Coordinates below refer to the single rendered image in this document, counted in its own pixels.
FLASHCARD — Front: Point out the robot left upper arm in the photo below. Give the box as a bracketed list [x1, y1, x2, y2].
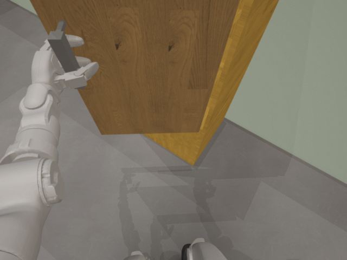
[0, 158, 65, 260]

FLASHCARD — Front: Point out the cupboard door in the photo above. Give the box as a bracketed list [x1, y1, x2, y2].
[30, 0, 240, 135]

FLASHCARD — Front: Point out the robot right shin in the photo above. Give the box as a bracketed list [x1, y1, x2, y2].
[187, 238, 205, 260]

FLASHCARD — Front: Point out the left robot hand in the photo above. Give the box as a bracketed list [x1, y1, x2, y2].
[31, 34, 99, 95]

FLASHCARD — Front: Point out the robot left forearm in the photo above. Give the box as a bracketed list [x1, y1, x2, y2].
[0, 83, 61, 165]

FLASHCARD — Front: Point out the right robot thigh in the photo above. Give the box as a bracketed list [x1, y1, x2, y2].
[187, 242, 227, 260]

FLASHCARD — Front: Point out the handle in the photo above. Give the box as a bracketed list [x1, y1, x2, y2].
[47, 20, 85, 89]

